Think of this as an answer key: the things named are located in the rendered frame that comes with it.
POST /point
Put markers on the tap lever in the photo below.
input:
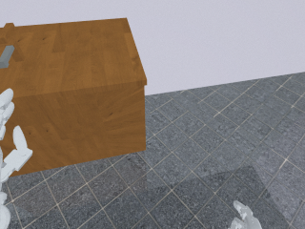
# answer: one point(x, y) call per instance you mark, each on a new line
point(5, 56)

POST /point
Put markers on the counter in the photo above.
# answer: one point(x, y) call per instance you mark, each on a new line
point(78, 92)

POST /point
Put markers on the left robot forearm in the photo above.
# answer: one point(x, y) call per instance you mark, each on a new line
point(4, 212)

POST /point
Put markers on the robot left hand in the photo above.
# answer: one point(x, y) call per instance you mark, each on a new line
point(16, 158)

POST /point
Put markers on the robot right hand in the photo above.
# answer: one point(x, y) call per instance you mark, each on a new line
point(250, 222)

